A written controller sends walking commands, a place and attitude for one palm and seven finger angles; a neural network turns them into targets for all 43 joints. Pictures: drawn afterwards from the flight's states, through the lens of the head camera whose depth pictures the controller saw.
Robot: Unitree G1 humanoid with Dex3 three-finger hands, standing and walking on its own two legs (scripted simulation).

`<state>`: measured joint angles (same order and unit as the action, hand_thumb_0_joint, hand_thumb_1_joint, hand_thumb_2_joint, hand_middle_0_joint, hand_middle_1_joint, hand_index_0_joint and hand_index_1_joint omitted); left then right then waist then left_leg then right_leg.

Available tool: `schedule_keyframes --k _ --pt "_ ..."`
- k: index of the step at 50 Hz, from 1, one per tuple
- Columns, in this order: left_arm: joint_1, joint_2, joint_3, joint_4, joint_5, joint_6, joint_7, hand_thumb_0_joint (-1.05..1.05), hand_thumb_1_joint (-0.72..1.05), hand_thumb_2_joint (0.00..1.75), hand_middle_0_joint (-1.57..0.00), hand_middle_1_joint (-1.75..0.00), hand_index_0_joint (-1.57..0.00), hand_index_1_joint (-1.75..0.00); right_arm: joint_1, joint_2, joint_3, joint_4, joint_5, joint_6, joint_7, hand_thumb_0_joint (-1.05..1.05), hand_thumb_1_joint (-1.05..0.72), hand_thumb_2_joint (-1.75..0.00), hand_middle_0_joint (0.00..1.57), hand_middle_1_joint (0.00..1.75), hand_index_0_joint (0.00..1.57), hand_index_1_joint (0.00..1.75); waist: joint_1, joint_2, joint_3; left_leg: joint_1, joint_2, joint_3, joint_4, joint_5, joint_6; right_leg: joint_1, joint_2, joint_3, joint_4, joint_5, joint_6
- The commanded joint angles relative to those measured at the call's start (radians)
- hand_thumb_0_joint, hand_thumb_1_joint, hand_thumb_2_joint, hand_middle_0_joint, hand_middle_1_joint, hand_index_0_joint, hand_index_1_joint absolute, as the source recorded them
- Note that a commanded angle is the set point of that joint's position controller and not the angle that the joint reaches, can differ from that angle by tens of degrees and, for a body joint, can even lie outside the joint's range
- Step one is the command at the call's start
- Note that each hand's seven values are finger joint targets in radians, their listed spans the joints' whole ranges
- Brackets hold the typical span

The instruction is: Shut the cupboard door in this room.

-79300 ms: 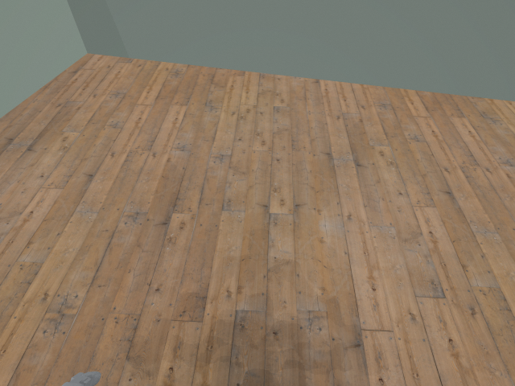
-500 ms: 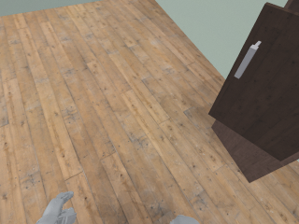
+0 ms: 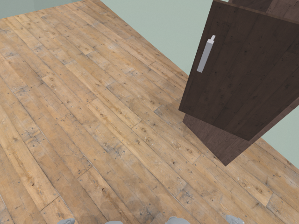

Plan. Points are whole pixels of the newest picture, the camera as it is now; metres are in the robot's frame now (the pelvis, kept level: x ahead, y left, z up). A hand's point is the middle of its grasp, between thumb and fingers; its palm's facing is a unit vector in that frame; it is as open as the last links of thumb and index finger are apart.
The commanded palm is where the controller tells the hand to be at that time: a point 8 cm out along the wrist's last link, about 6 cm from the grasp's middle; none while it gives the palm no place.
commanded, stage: turn to face it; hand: left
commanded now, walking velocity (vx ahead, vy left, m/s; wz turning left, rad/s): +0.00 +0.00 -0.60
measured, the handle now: (206, 54) +0.69 -0.16 +0.05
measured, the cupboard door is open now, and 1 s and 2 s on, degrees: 26 26 26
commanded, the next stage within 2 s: take the last steps up to it in 0.62 s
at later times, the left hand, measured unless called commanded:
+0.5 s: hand (101, 212) +0.16 +0.15 -0.14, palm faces -0.25 -0.93 -0.28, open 7.4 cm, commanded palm none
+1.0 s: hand (110, 212) +0.16 +0.12 -0.15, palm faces -0.34 -0.91 -0.23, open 7.4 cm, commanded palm none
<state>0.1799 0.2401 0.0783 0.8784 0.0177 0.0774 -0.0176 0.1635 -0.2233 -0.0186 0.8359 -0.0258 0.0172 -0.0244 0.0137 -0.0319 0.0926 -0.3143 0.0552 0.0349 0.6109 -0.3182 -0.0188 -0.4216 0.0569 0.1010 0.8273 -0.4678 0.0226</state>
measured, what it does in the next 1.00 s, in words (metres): steps on the spot, turning right: right foot, then left foot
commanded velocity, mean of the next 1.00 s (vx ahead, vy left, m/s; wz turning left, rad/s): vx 0.09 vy -0.02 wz -0.31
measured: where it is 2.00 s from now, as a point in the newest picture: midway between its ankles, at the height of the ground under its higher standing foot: (170, 221)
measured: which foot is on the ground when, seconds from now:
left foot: down 0.00-0.28, up 0.30-0.60, down 0.62-0.90, up 0.92-1.00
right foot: up 0.00-0.26, down 0.28-0.64, up 0.66-0.88, down 0.90-1.00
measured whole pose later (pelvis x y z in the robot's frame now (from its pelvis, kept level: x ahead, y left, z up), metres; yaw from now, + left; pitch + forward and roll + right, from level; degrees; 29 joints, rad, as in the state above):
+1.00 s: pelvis +0.05 -0.04 +0.01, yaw -23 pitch +0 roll -1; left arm 0.26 0.18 0.05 0.99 0.02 0.00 -0.01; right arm 0.28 -0.23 -0.04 1.02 -0.03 0.05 -0.01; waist -0.01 0.06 0.04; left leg -0.40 0.08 0.05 0.97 -0.48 -0.03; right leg -0.17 0.03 -0.06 0.50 -0.34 -0.05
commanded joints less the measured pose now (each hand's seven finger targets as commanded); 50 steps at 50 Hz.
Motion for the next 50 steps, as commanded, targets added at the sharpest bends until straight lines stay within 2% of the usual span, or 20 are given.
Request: schedule_keyframes --k 1,8,12,13,14,15,17,19,26,29,31,32,34,37,39,42,43,45,46,50 --pt "-0.045 0.113 0.037 -0.096 0.004 -0.029 -0.020 0.00 0.90 0.90 -0.20 -0.30 -0.20 -0.30 0.047 -0.197 -0.047 -0.069 -0.009 -0.023 -0.023 0.00 -0.90 -0.90 0.20 0.30 0.20 0.30 -0.017 0.237 -0.113 0.173 0.303 -0.181 -0.263 0.488 0.157 -0.159 -0.067 -0.066 0.350 -0.044 0.034" --pt "-0.092 0.072 0.011 -0.094 -0.001 -0.025 -0.033 0.00 0.90 0.90 -0.20 -0.30 -0.20 -0.30 0.111 -0.219 -0.064 -0.023 -0.006 -0.009 -0.014 0.00 -0.90 -0.90 0.20 0.30 0.20 0.30 -0.057 0.279 -0.133 0.233 0.280 0.010 -0.178 0.575 0.135 -0.012 -0.060 -0.183 0.014 0.002 0.022" --pt "-0.003 0.095 0.012 -0.058 0.000 -0.040 -0.026 0.00 0.90 0.90 -0.20 -0.30 -0.20 -0.30 0.077 -0.236 -0.073 -0.016 0.002 -0.002 -0.005 0.00 -0.90 -0.90 0.20 0.30 0.20 0.30 -0.005 0.235 -0.158 0.151 0.259 0.062 -0.044 0.468 0.067 0.212 -0.037 -0.215 -0.315 0.227 -0.012" --pt "0.072 0.152 0.022 -0.033 0.005 -0.048 -0.019 0.00 0.90 0.90 -0.20 -0.30 -0.20 -0.30 0.063 -0.213 -0.073 -0.025 0.012 0.000 0.001 0.00 -0.90 -0.90 0.20 0.30 0.20 0.30 0.031 0.121 -0.185 0.030 0.216 0.098 0.087 0.301 0.016 0.370 -0.112 -0.117 -0.418 0.368 -0.043" --pt "0.121 0.263 0.044 -0.016 0.015 -0.060 -0.002 0.00 0.90 0.90 -0.20 -0.30 -0.20 -0.30 0.038 -0.122 -0.052 -0.063 0.019 0.001 0.007 0.00 -0.90 -0.90 0.20 0.30 0.20 0.30 0.054 -0.233 -0.175 -0.248 0.060 0.175 0.316 -0.218 -0.049 0.514 -0.378 0.231 -0.487 0.635 -0.149" --pt "0.166 0.288 0.042 -0.004 -0.001 -0.057 0.013 0.00 0.90 0.90 -0.20 -0.30 -0.20 -0.30 -0.010 -0.142 -0.046 -0.085 0.017 0.015 0.000 0.00 -0.90 -0.90 0.20 0.30 0.20 0.30 0.087 -0.191 -0.168 -0.266 0.033 0.038 0.476 -0.338 -0.048 0.406 -0.475 0.298 -0.481 0.768 -0.248" --pt "0.058 0.229 0.037 -0.026 0.003 -0.053 0.032 0.00 0.90 0.90 -0.20 -0.30 -0.20 -0.30 -0.004 -0.141 -0.049 -0.046 0.017 0.020 -0.010 0.00 -0.90 -0.90 0.20 0.30 0.20 0.30 0.033 -0.242 -0.125 -0.326 0.052 -0.057 0.592 -0.232 -0.045 0.345 -0.390 0.267 -0.499 0.571 -0.256" --pt "-0.030 0.178 0.019 -0.057 0.007 -0.052 0.034 0.00 0.90 0.90 -0.20 -0.30 -0.20 -0.30 0.030 -0.131 -0.048 -0.010 0.011 0.020 0.001 0.00 -0.90 -0.90 0.20 0.30 0.20 0.30 -0.015 -0.154 -0.127 -0.243 0.055 -0.041 0.544 -0.132 -0.054 0.262 -0.315 0.138 -0.478 0.535 -0.219" --pt "-0.013 0.190 0.028 -0.036 0.012 -0.051 0.029 0.00 0.90 0.90 -0.20 -0.30 -0.20 -0.30 0.077 -0.081 -0.038 0.015 0.015 0.012 0.003 0.00 -0.90 -0.90 0.20 0.30 0.20 0.30 -0.011 -0.126 -0.132 -0.075 -0.007 0.015 0.139 -0.101 -0.041 0.231 -0.279 0.159 -0.451 0.506 -0.209" --pt "-0.044 0.157 0.022 -0.034 -0.002 -0.044 0.028 0.00 0.90 0.90 -0.20 -0.30 -0.20 -0.30 0.167 -0.090 -0.035 0.051 0.015 -0.004 -0.005 0.00 -0.90 -0.90 0.20 0.30 0.20 0.30 -0.058 -0.089 -0.137 0.135 -0.009 0.011 -0.155 0.105 -0.026 0.119 -0.216 0.136 -0.374 0.439 -0.127" --pt "-0.006 0.065 0.006 -0.051 -0.011 -0.037 0.018 0.00 0.90 0.90 -0.20 -0.30 -0.20 -0.30 0.178 -0.214 -0.051 0.048 -0.003 -0.016 -0.012 0.00 -0.90 -0.90 0.20 0.30 0.20 0.30 -0.044 0.259 -0.127 0.180 0.274 -0.296 -0.296 0.205 0.106 -0.013 -0.031 -0.038 -0.159 0.108 -0.026" --pt "-0.034 0.075 0.006 -0.062 -0.004 -0.036 0.014 0.00 0.90 0.90 -0.20 -0.30 -0.20 -0.30 0.165 -0.224 -0.055 0.038 -0.008 -0.014 -0.017 0.00 -0.90 -0.90 0.20 0.30 0.20 0.30 -0.053 0.270 -0.085 0.099 0.356 -0.372 -0.352 0.194 0.182 -0.029 -0.016 -0.079 0.003 -0.071 -0.013" --pt "-0.056 0.083 0.015 -0.046 0.004 -0.028 0.008 0.00 0.90 0.90 -0.20 -0.30 -0.20 -0.30 0.127 -0.185 -0.042 0.041 -0.012 -0.020 -0.024 0.00 -0.90 -0.90 0.20 0.30 0.20 0.30 -0.034 0.257 -0.064 0.081 0.314 -0.298 -0.336 0.348 0.191 -0.053 -0.055 -0.046 0.200 -0.065 -0.007" --pt "-0.031 0.041 -0.001 -0.022 -0.002 -0.036 0.000 0.00 0.90 0.90 -0.20 -0.30 -0.20 -0.30 0.103 -0.162 -0.037 0.049 -0.015 -0.019 -0.024 0.00 -0.90 -0.90 0.20 0.30 0.20 0.30 -0.022 0.232 -0.128 0.192 0.245 -0.121 -0.241 0.556 0.166 -0.007 -0.062 -0.109 0.054 -0.042 -0.001" --pt "-0.039 0.029 -0.009 -0.013 -0.001 -0.042 -0.007 0.00 0.90 0.90 -0.20 -0.30 -0.20 -0.30 0.147 -0.174 -0.046 0.073 -0.015 -0.014 -0.020 0.00 -0.90 -0.90 0.20 0.30 0.20 0.30 -0.049 0.248 -0.147 0.207 0.244 -0.113 -0.241 0.380 0.156 0.055 -0.042 -0.160 -0.058 -0.035 -0.007" --pt "0.033 0.031 -0.003 0.024 0.004 -0.052 -0.019 0.00 0.90 0.90 -0.20 -0.30 -0.20 -0.30 0.132 -0.187 -0.056 0.092 -0.006 -0.010 -0.013 0.00 -0.90 -0.90 0.20 0.30 0.20 0.30 -0.018 0.183 -0.119 0.084 0.215 -0.091 -0.207 0.027 0.110 0.236 -0.015 -0.203 -0.325 0.132 -0.025" --pt "0.079 0.057 0.005 0.044 0.007 -0.060 -0.018 0.00 0.90 0.90 -0.20 -0.30 -0.20 -0.30 0.121 -0.173 -0.057 0.093 -0.002 -0.012 -0.009 0.00 -0.90 -0.90 0.20 0.30 0.20 0.30 0.001 0.120 -0.109 0.011 0.171 -0.043 -0.143 -0.073 0.077 0.323 -0.035 -0.165 -0.421 0.149 -0.041" --pt "0.202 0.196 0.033 0.086 0.013 -0.076 0.002 0.00 0.90 0.90 -0.20 -0.30 -0.20 -0.30 0.033 -0.066 -0.030 0.034 0.009 -0.020 0.009 0.00 -0.90 -0.90 0.20 0.30 0.20 0.30 0.074 -0.226 -0.055 -0.363 -0.017 0.122 0.241 -0.325 -0.009 0.501 -0.373 0.339 -0.654 -0.084 -0.213" --pt "0.228 0.192 0.030 0.091 0.004 -0.083 0.013 0.00 0.90 0.90 -0.20 -0.30 -0.20 -0.30 -0.024 -0.103 -0.038 0.019 0.002 -0.017 0.010 0.00 -0.90 -0.90 0.20 0.30 0.20 0.30 0.087 -0.173 -0.031 -0.401 0.013 0.010 0.393 -0.287 -0.003 0.430 -0.421 0.415 -0.683 -0.115 -0.286" --pt "0.111 0.085 0.001 0.090 0.010 -0.108 0.026 0.00 0.90 0.90 -0.20 -0.30 -0.20 -0.30 0.024 -0.073 -0.044 0.072 -0.003 -0.025 0.027 0.00 -0.90 -0.90 0.20 0.30 0.20 0.30 -0.016 -0.108 0.020 -0.322 0.054 -0.007 0.421 -0.095 -0.010 0.308 -0.307 0.151 -0.631 0.175 -0.252"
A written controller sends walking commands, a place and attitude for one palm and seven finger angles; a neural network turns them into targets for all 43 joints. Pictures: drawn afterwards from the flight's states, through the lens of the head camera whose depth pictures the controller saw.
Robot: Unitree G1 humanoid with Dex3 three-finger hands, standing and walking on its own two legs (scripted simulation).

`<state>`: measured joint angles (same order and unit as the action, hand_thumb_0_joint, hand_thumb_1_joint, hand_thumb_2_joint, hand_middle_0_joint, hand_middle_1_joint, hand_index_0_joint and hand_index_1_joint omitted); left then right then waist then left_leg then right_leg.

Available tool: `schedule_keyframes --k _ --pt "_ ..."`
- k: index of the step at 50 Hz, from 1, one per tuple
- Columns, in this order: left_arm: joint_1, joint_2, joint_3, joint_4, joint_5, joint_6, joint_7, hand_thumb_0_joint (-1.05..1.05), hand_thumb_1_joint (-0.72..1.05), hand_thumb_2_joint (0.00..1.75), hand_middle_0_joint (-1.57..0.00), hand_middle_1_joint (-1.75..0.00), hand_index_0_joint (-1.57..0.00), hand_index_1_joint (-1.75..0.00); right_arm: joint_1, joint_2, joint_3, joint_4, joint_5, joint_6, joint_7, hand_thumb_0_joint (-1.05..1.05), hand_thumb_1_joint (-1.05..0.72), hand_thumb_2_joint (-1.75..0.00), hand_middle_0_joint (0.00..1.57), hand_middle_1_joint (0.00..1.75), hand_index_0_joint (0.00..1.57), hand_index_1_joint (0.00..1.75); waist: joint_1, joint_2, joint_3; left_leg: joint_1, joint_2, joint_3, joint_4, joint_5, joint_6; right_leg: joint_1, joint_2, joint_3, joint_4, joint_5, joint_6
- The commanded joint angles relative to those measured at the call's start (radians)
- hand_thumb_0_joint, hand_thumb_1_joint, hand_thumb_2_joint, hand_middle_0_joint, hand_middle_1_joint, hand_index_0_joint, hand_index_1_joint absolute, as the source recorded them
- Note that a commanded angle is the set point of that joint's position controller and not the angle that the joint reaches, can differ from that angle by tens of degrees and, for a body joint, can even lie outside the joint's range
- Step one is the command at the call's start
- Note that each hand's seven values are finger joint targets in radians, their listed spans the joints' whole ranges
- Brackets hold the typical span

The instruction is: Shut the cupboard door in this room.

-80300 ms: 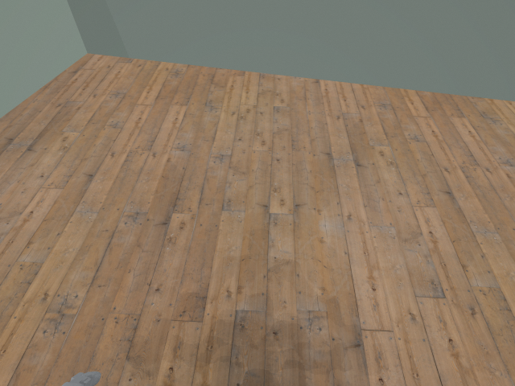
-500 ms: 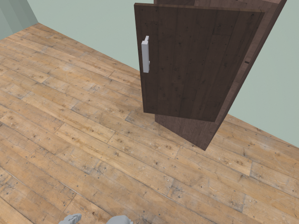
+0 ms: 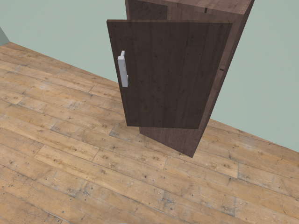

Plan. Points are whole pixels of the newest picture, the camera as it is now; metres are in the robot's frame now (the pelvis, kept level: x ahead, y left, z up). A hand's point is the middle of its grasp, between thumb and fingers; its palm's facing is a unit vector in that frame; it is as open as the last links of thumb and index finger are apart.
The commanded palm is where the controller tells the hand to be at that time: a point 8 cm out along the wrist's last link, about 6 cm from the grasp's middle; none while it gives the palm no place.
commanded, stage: take the last steps up to it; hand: left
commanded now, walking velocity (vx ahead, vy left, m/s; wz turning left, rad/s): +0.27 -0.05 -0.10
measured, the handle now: (124, 69) +0.64 +0.14 +0.05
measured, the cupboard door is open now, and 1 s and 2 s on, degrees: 26 26 26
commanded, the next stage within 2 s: come to a stop and stand still in 0.40 s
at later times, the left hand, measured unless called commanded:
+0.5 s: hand (106, 195) +0.23 +0.17 -0.16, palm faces -0.05 -0.98 -0.21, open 7.4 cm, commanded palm none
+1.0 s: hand (107, 181) +0.28 +0.18 -0.18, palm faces -0.01 -0.97 -0.24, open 7.3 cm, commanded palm none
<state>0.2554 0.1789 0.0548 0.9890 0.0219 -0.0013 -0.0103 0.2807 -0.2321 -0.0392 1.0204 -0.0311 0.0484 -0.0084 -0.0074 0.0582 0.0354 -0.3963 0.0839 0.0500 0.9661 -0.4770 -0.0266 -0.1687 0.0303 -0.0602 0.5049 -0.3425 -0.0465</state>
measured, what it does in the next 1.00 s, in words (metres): walks ahead: left foot, then right foot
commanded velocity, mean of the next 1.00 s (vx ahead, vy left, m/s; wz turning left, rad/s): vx -0.02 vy -0.01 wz -0.03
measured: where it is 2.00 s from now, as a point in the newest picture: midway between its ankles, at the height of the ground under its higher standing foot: outside the picture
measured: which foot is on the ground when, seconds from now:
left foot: up 0.00-0.18, down 0.20-0.52, up 0.54-0.82, down 0.84-1.00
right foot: down 0.00-0.20, up 0.22-0.50, down 0.52-0.86, up 0.88-1.00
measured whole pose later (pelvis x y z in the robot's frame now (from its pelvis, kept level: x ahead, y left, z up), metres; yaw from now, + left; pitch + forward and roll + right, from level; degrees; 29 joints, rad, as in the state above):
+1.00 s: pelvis +0.21 -0.02 +0.00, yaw -4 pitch +0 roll -1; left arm 0.14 0.22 0.06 0.99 0.01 0.06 0.05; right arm 0.11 -0.19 -0.03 0.95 -0.03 0.03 -0.04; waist 0.02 -0.02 0.13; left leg -0.30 0.03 0.08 0.55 -0.24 0.04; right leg -0.37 0.03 0.01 1.04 -0.57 0.01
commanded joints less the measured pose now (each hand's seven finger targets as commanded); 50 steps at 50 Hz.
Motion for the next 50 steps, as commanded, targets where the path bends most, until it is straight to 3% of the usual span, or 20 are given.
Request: schedule_keyframes --k 1,5,8,9,10,11,14,17,23,24,26,28,31,36,40,42,43,44,46,50 --pt "0.031 0.150 0.024 -0.020 0.006 -0.038 0.017 0.00 0.90 0.90 -0.20 -0.30 -0.20 -0.30 -0.079 -0.053 -0.018 -0.109 0.003 -0.058 0.014 0.00 -0.90 -0.90 0.20 0.30 0.20 0.30 -0.005 -0.193 0.056 -0.206 0.021 -0.008 0.010 0.083 -0.006 0.052 -0.264 0.264 -0.295 0.142 -0.175" --pt "0.064 0.163 0.026 0.024 0.009 -0.042 0.016 0.00 0.90 0.90 -0.20 -0.30 -0.20 -0.30 -0.075 -0.014 -0.010 -0.106 0.009 -0.073 0.018 0.00 -0.90 -0.90 0.20 0.30 0.20 0.30 -0.002 -0.179 0.036 -0.049 -0.010 0.045 -0.253 0.131 0.001 0.044 -0.247 0.213 -0.241 0.256 -0.152" --pt "0.043 0.144 0.025 0.039 -0.008 -0.035 0.012 0.00 0.90 0.90 -0.20 -0.30 -0.20 -0.30 0.069 -0.049 -0.011 -0.050 0.004 -0.093 0.004 0.00 -0.90 -0.90 0.20 0.30 0.20 0.30 -0.067 -0.105 -0.010 0.256 -0.048 0.067 -0.474 0.295 0.010 -0.071 -0.171 0.148 -0.066 0.264 -0.092" --pt "0.072 0.103 0.019 0.033 -0.011 -0.032 0.008 0.00 0.90 0.90 -0.20 -0.30 -0.20 -0.30 0.176 -0.122 -0.027 -0.017 -0.005 -0.103 -0.006 0.00 -0.90 -0.90 0.20 0.30 0.20 0.30 -0.098 0.069 -0.080 0.437 0.082 -0.119 -0.542 0.291 0.057 -0.195 -0.089 0.099 0.149 0.164 -0.046" --pt "0.089 0.059 0.007 0.010 -0.012 -0.028 0.002 0.00 0.90 0.90 -0.20 -0.30 -0.20 -0.30 0.283 -0.229 -0.051 0.002 -0.016 -0.100 -0.014 0.00 -0.90 -0.90 0.20 0.30 0.20 0.30 -0.119 0.293 -0.116 0.526 0.340 -0.454 -0.655 0.254 0.166 -0.367 0.015 -0.018 0.435 -0.207 0.005" --pt "0.030 0.091 0.008 -0.021 -0.002 -0.026 0.002 0.00 0.90 0.90 -0.20 -0.30 -0.20 -0.30 0.288 -0.233 -0.045 -0.003 -0.013 -0.089 -0.025 0.00 -0.90 -0.90 0.20 0.30 0.20 0.30 -0.124 0.172 -0.082 0.458 0.399 -0.541 -0.717 0.208 0.222 -0.423 -0.001 0.066 0.585 -0.267 -0.002" --pt "-0.025 0.072 0.017 -0.010 0.006 -0.014 -0.012 0.00 0.90 0.90 -0.20 -0.30 -0.20 -0.30 0.116 -0.120 -0.017 -0.049 -0.007 -0.093 -0.032 0.00 -0.90 -0.90 0.20 0.30 0.20 0.30 -0.046 0.097 0.056 0.200 0.309 -0.333 -0.771 0.174 0.190 -0.421 -0.107 0.095 0.658 -0.091 0.017" --pt "0.001 0.039 0.008 0.002 0.001 -0.004 -0.018 0.00 0.90 0.90 -0.20 -0.30 -0.20 -0.30 0.068 -0.106 -0.012 -0.046 -0.006 -0.098 -0.029 0.00 -0.90 -0.90 0.20 0.30 0.20 0.30 -0.012 0.088 -0.012 0.192 0.235 -0.143 -0.736 0.326 0.170 -0.286 -0.107 0.046 0.415 -0.056 0.034" --pt "0.063 0.047 0.010 0.026 0.005 -0.009 -0.014 0.00 0.90 0.90 -0.20 -0.30 -0.20 -0.30 0.023 -0.103 -0.029 -0.024 0.002 -0.065 -0.014 0.00 -0.90 -0.90 0.20 0.30 0.20 0.30 0.036 0.045 0.000 0.054 0.146 -0.040 -0.624 0.061 0.110 0.005 -0.029 -0.065 0.046 0.118 0.050" --pt "0.090 0.078 0.017 0.034 0.005 -0.014 -0.010 0.00 0.90 0.90 -0.20 -0.30 -0.20 -0.30 0.025 -0.080 -0.026 -0.023 0.006 -0.064 -0.009 0.00 -0.90 -0.90 0.20 0.30 0.20 0.30 0.052 -0.029 0.009 0.002 0.101 -0.011 -0.553 0.006 0.081 0.073 -0.051 -0.018 -0.029 0.094 0.041" --pt "0.145 0.204 0.036 0.046 0.008 -0.027 0.008 0.00 0.90 0.90 -0.20 -0.30 -0.20 -0.30 0.033 0.020 -0.003 -0.051 0.015 -0.060 0.001 0.00 -0.90 -0.90 0.20 0.30 0.20 0.30 0.076 -0.306 0.028 -0.176 -0.062 0.116 -0.248 -0.109 0.013 0.147 -0.342 0.368 -0.251 0.016 -0.078" --pt "0.056 0.168 0.013 0.041 0.000 -0.040 0.024 0.00 0.90 0.90 -0.20 -0.30 -0.20 -0.30 0.021 0.003 -0.003 -0.029 0.016 -0.047 -0.012 0.00 -0.90 -0.90 0.20 0.30 0.20 0.30 0.033 -0.323 0.034 -0.060 -0.012 -0.019 -0.092 -0.080 0.011 -0.004 -0.375 0.399 -0.288 0.349 -0.138" --pt "-0.034 0.133 -0.001 0.028 0.003 -0.035 0.045 0.00 0.90 0.90 -0.20 -0.30 -0.20 -0.30 0.078 0.032 0.012 0.026 0.032 -0.042 -0.023 0.00 -0.90 -0.90 0.20 0.30 0.20 0.30 -0.008 -0.214 -0.063 0.021 -0.013 -0.034 -0.213 -0.019 -0.001 0.094 -0.325 0.176 -0.093 0.992 -0.131" --pt "-0.012 0.167 0.027 0.024 -0.002 -0.001 0.062 0.00 0.90 0.90 -0.20 -0.30 -0.20 -0.30 0.024 -0.005 -0.008 -0.001 0.024 -0.012 -0.025 0.00 -0.90 -0.90 0.20 0.30 0.20 0.30 0.021 -0.189 -0.079 0.016 -0.063 0.008 -0.306 0.098 -0.015 0.175 -0.332 0.159 -0.020 1.123 -0.116" --pt "-0.059 0.169 0.032 -0.001 -0.003 0.019 0.063 0.00 0.90 0.90 -0.20 -0.30 -0.20 -0.30 -0.002 -0.037 -0.023 -0.030 0.021 -0.005 -0.019 0.00 -0.90 -0.90 0.20 0.30 0.20 0.30 0.001 -0.184 -0.063 0.114 -0.025 -0.020 -0.433 0.344 -0.002 0.073 -0.307 0.130 0.030 0.912 -0.085" --pt "-0.036 0.122 0.021 -0.035 -0.011 0.030 0.066 0.00 0.90 0.90 -0.20 -0.30 -0.20 -0.30 0.029 -0.115 -0.033 -0.043 0.009 -0.014 -0.021 0.00 -0.90 -0.90 0.20 0.30 0.20 0.30 -0.004 0.044 -0.127 0.313 0.177 -0.177 -0.479 1.036 0.102 -0.097 -0.151 0.010 0.131 0.376 0.029" --pt "-0.041 0.096 0.011 -0.046 -0.008 0.038 0.069 0.00 0.90 0.90 -0.20 -0.30 -0.20 -0.30 0.036 -0.148 -0.039 -0.047 0.010 -0.017 -0.022 0.00 -0.90 -0.90 0.20 0.30 0.20 0.30 -0.018 0.178 -0.118 0.307 0.274 -0.256 -0.556 1.213 0.192 -0.132 -0.051 -0.022 0.314 -0.146 0.056" --pt "-0.067 0.106 0.011 -0.056 -0.012 0.050 0.068 0.00 0.90 0.90 -0.20 -0.30 -0.20 -0.30 0.023 -0.160 -0.037 -0.059 0.007 -0.019 -0.033 0.00 -0.90 -0.90 0.20 0.30 0.20 0.30 -0.031 0.180 -0.120 0.269 0.299 -0.302 -0.585 1.203 0.251 -0.173 -0.016 0.066 0.493 -0.334 0.060" --pt "-0.072 0.111 0.017 -0.056 -0.009 0.052 0.063 0.00 0.90 0.90 -0.20 -0.30 -0.20 -0.30 -0.033 -0.143 -0.033 -0.084 0.003 -0.021 -0.045 0.00 -0.90 -0.90 0.20 0.30 0.20 0.30 -0.014 0.096 -0.095 0.301 0.281 -0.257 -0.532 1.204 0.279 -0.263 -0.022 0.137 0.614 -0.294 0.057" --pt "-0.053 0.105 0.016 -0.067 -0.009 0.052 0.047 0.00 0.90 0.90 -0.20 -0.30 -0.20 -0.30 -0.080 -0.136 -0.031 -0.113 0.005 -0.024 -0.046 0.00 -0.90 -0.90 0.20 0.30 0.20 0.30 -0.004 0.045 -0.131 0.338 0.230 -0.191 -0.533 0.982 0.248 -0.273 -0.023 0.118 0.556 -0.208 0.073"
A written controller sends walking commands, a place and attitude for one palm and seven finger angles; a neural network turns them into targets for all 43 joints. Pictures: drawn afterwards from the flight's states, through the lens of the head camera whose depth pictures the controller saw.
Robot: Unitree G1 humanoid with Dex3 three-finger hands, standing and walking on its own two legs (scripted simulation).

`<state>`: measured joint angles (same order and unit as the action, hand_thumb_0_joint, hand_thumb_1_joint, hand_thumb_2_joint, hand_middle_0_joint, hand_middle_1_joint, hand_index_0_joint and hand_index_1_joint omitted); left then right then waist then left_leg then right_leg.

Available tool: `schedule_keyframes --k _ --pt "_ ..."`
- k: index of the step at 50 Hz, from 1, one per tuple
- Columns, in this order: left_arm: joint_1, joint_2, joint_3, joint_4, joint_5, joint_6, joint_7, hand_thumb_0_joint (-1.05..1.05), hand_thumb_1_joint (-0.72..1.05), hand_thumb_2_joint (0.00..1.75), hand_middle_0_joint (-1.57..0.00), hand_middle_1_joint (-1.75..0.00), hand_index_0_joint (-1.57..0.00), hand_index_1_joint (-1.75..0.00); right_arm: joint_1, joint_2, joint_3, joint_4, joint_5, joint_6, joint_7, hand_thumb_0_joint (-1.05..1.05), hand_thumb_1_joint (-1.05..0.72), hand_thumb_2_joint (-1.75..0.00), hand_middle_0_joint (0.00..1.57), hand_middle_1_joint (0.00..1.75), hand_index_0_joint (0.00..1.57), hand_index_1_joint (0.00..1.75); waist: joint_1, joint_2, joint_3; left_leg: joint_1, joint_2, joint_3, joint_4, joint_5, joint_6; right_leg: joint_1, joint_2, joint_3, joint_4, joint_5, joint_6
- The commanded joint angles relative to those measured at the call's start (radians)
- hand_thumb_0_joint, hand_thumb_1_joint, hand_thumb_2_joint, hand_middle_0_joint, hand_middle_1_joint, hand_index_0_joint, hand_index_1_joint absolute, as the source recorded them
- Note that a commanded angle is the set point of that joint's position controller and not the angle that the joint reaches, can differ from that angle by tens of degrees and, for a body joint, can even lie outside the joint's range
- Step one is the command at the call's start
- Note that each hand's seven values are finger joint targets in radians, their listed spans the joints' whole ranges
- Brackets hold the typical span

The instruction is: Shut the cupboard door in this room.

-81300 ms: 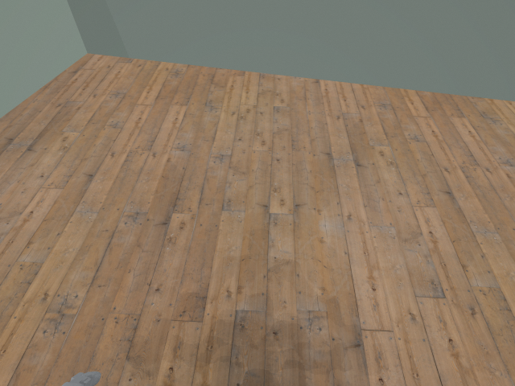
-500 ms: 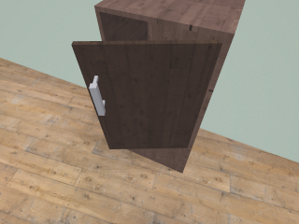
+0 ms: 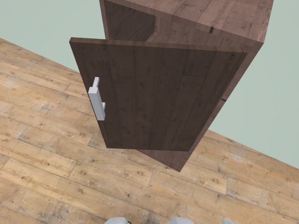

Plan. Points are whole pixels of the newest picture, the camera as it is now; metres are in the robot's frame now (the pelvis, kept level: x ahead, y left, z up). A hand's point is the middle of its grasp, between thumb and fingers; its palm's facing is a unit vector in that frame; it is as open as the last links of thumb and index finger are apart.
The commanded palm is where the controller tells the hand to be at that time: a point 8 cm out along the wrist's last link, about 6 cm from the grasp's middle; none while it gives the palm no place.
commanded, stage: come to a stop and stand still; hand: left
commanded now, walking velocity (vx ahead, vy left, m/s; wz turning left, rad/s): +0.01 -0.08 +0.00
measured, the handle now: (99, 99) +0.43 +0.19 +0.04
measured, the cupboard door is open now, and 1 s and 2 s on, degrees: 26 26 26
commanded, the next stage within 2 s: look again from close up in 0.72 s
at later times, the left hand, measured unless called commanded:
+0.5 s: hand out of the picture +0.01 +0.18 -0.17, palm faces +0.03 -0.97 -0.25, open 7.4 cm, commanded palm none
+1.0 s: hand out of the picture -0.06 +0.23 -0.17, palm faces +0.03 -0.96 -0.29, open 7.4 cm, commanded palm none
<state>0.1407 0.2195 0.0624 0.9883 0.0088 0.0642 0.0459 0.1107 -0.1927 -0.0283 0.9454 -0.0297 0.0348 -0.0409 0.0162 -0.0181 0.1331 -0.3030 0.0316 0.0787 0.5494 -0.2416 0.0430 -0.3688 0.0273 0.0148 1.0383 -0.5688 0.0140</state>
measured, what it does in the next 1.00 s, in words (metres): steps on the spot: right foot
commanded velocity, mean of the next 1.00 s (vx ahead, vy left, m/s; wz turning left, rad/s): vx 0.00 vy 0.00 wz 0.00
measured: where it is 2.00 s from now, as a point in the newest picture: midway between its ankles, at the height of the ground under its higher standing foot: outside the picture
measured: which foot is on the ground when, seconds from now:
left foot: down 0.00-1.00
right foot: up 0.00-0.16, down 0.18-1.00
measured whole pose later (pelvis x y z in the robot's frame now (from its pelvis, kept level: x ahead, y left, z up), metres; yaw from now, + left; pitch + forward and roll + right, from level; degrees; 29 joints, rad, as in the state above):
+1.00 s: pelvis -0.07 +0.00 +0.00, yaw +2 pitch -3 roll -2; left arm 0.29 0.31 0.02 1.03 0.02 0.00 0.01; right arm 0.19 -0.28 -0.04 1.06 -0.02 0.01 0.01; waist 0.01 -0.01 0.03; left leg -0.32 0.01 0.05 0.48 -0.11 0.04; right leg -0.18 -0.05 0.00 0.48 -0.25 0.04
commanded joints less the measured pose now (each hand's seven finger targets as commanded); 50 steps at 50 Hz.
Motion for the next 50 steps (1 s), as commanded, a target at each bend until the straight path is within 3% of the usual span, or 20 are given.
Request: schedule_keyframes --k 1,4,5,6,7,8,9,10,11,12,13,14,15,17,20,27,34,38,50 --pt "0.059 0.061 0.006 -0.071 0.004 -0.012 -0.012 0.00 0.90 0.90 -0.20 -0.30 -0.20 -0.30 0.091 -0.178 -0.044 -0.040 0.004 -0.011 -0.011 0.00 -0.90 -0.90 0.20 0.30 0.20 0.30 -0.033 0.137 -0.238 0.240 0.281 -0.224 -0.127 0.691 0.174 -0.053 -0.025 0.038 -0.026 0.023 0.014" --pt "0.074 0.047 -0.004 -0.073 0.007 -0.014 -0.018 0.00 0.90 0.90 -0.20 -0.30 -0.20 -0.30 0.082 -0.182 -0.048 -0.037 0.003 -0.009 0.000 0.00 -0.90 -0.90 0.20 0.30 0.20 0.30 -0.038 0.196 -0.228 0.158 0.267 -0.229 -0.175 0.426 0.153 0.051 -0.034 -0.006 -0.210 0.057 0.003" --pt "0.205 0.175 -0.037 -0.117 0.021 -0.045 -0.011 0.00 0.90 0.90 -0.20 -0.30 -0.20 -0.30 0.041 -0.214 -0.049 -0.102 0.006 -0.028 -0.005 0.00 -0.90 -0.90 0.20 0.30 0.20 0.30 0.046 0.121 -0.273 0.220 0.194 -0.215 -0.094 0.444 0.097 0.112 -0.020 -0.036 -0.437 0.113 0.017" --pt "0.200 0.103 -0.018 -0.117 0.014 -0.045 -0.019 0.00 0.90 0.90 -0.20 -0.30 -0.20 -0.30 -0.004 -0.205 -0.066 -0.126 0.006 -0.038 0.010 0.00 -0.90 -0.90 0.20 0.30 0.20 0.30 0.038 0.088 -0.277 0.161 0.164 -0.151 0.020 0.360 0.034 0.084 -0.049 -0.018 -0.586 0.291 0.006" --pt "0.167 0.140 -0.013 -0.142 0.021 -0.054 -0.011 0.00 0.90 0.90 -0.20 -0.30 -0.20 -0.30 0.053 -0.142 -0.056 -0.140 0.010 -0.033 0.014 0.00 -0.90 -0.90 0.20 0.30 0.20 0.30 -0.002 0.049 -0.268 0.073 0.085 -0.108 0.095 0.265 -0.001 0.158 -0.113 0.088 -0.618 0.492 -0.040" --pt "0.135 0.170 -0.006 -0.163 0.024 -0.060 -0.006 0.00 0.90 0.90 -0.20 -0.30 -0.20 -0.30 0.068 -0.092 -0.046 -0.154 0.014 -0.030 0.020 0.00 -0.90 -0.90 0.20 0.30 0.20 0.30 -0.023 -0.027 -0.238 -0.011 0.015 -0.049 0.114 0.045 -0.029 0.149 -0.206 0.197 -0.612 0.562 -0.098" --pt "0.102 0.181 -0.012 -0.180 0.029 -0.061 -0.007 0.00 0.90 0.90 -0.20 -0.30 -0.20 -0.30 0.078 -0.064 -0.044 -0.162 0.012 -0.027 0.027 0.00 -0.90 -0.90 0.20 0.30 0.20 0.30 -0.051 0.014 -0.204 0.014 -0.032 -0.045 0.084 -0.041 -0.038 0.080 -0.230 0.181 -0.582 0.506 -0.115" --pt "0.083 0.192 -0.014 -0.188 0.029 -0.066 -0.011 0.00 0.90 0.90 -0.20 -0.30 -0.20 -0.30 0.074 -0.078 -0.048 -0.162 0.007 -0.021 0.031 0.00 -0.90 -0.90 0.20 0.30 0.20 0.30 -0.049 0.015 -0.196 0.046 -0.036 -0.037 0.081 -0.008 -0.032 0.048 -0.194 0.159 -0.565 0.467 -0.106" --pt "0.080 0.213 -0.001 -0.198 0.024 -0.069 -0.008 0.00 0.90 0.90 -0.20 -0.30 -0.20 -0.30 0.070 -0.112 -0.054 -0.167 0.003 -0.026 0.028 0.00 -0.90 -0.90 0.20 0.30 0.20 0.30 -0.042 -0.118 -0.188 0.008 -0.013 -0.058 0.118 0.047 -0.017 0.055 -0.171 0.147 -0.556 0.501 -0.097" --pt "0.075 0.201 0.003 -0.201 0.022 -0.067 -0.006 0.00 0.90 0.90 -0.20 -0.30 -0.20 -0.30 0.078 -0.117 -0.056 -0.167 0.004 -0.028 0.027 0.00 -0.90 -0.90 0.20 0.30 0.20 0.30 -0.040 -0.184 -0.163 -0.022 -0.010 -0.060 0.121 0.033 -0.013 0.058 -0.178 0.141 -0.562 0.494 -0.098" --pt "0.081 0.190 0.001 -0.205 0.021 -0.064 -0.004 0.00 0.90 0.90 -0.20 -0.30 -0.20 -0.30 0.086 -0.109 -0.055 -0.161 0.004 -0.027 0.027 0.00 -0.90 -0.90 0.20 0.30 0.20 0.30 -0.041 -0.192 -0.130 -0.027 -0.012 -0.060 0.113 0.008 -0.015 0.031 -0.183 0.145 -0.576 0.440 -0.098" --pt "0.087 0.183 -0.001 -0.207 0.021 -0.062 -0.004 0.00 0.90 0.90 -0.20 -0.30 -0.20 -0.30 0.097 -0.104 -0.054 -0.153 0.004 -0.026 0.029 0.00 -0.90 -0.90 0.20 0.30 0.20 0.30 -0.043 -0.170 -0.104 -0.016 -0.010 -0.059 0.101 -0.001 -0.018 -0.001 -0.184 0.142 -0.588 0.378 -0.097" --pt "0.086 0.182 -0.006 -0.206 0.021 -0.065 -0.005 0.00 0.90 0.90 -0.20 -0.30 -0.20 -0.30 0.098 -0.110 -0.050 -0.142 0.004 -0.030 0.033 0.00 -0.90 -0.90 0.20 0.30 0.20 0.30 -0.045 -0.085 -0.091 0.021 -0.002 -0.059 0.065 0.014 -0.016 -0.028 -0.174 0.134 -0.590 0.322 -0.095" --pt "0.094 0.176 -0.009 -0.206 0.018 -0.061 -0.005 0.00 0.90 0.90 -0.20 -0.30 -0.20 -0.30 0.114 -0.126 -0.051 -0.129 0.003 -0.032 0.036 0.00 -0.90 -0.90 0.20 0.30 0.20 0.30 -0.043 -0.016 -0.053 0.012 0.029 -0.098 0.014 -0.015 -0.010 -0.065 -0.129 0.095 -0.582 0.176 -0.070" --pt "0.129 0.176 -0.011 -0.193 0.018 -0.064 -0.008 0.00 0.90 0.90 -0.20 -0.30 -0.20 -0.30 0.109 -0.159 -0.050 -0.119 0.003 -0.037 0.038 0.00 -0.90 -0.90 0.20 0.30 0.20 0.30 -0.024 0.022 -0.034 -0.054 0.055 -0.151 -0.072 -0.107 0.006 -0.012 -0.091 0.069 -0.581 0.116 -0.059" --pt "0.147 0.182 -0.009 -0.150 0.014 -0.074 -0.015 0.00 0.90 0.90 -0.20 -0.30 -0.20 -0.30 0.123 -0.179 -0.047 -0.069 0.007 -0.046 0.036 0.00 -0.90 -0.90 0.20 0.30 0.20 0.30 -0.024 0.021 -0.097 -0.022 0.054 -0.155 -0.104 -0.143 -0.002 0.022 -0.106 0.081 -0.621 0.107 -0.060" --pt "0.154 0.203 -0.011 -0.096 0.014 -0.079 -0.021 0.00 0.90 0.90 -0.20 -0.30 -0.20 -0.30 0.117 -0.221 -0.050 -0.015 0.010 -0.052 0.036 0.00 -0.90 -0.90 0.20 0.30 0.20 0.30 -0.022 0.050 -0.077 -0.026 0.068 -0.185 -0.175 -0.205 -0.004 0.036 -0.103 0.072 -0.645 0.101 -0.056" --pt "0.163 0.215 -0.011 -0.065 0.014 -0.084 -0.023 0.00 0.90 0.90 -0.20 -0.30 -0.20 -0.30 0.103 -0.245 -0.053 0.009 0.014 -0.058 0.035 0.00 -0.90 -0.90 0.20 0.30 0.20 0.30 -0.017 0.055 -0.100 -0.008 0.078 -0.199 -0.206 -0.201 0.000 0.073 -0.105 0.063 -0.647 0.147 -0.055" --pt "0.171 0.244 -0.023 0.005 0.019 -0.088 -0.026 0.00 0.90 0.90 -0.20 -0.30 -0.20 -0.30 0.041 -0.283 -0.051 0.052 0.020 -0.055 0.041 0.00 -0.90 -0.90 0.20 0.30 0.20 0.30 -0.013 0.039 -0.082 0.026 0.085 -0.208 -0.265 -0.221 -0.007 0.078 -0.122 0.062 -0.694 0.158 -0.045"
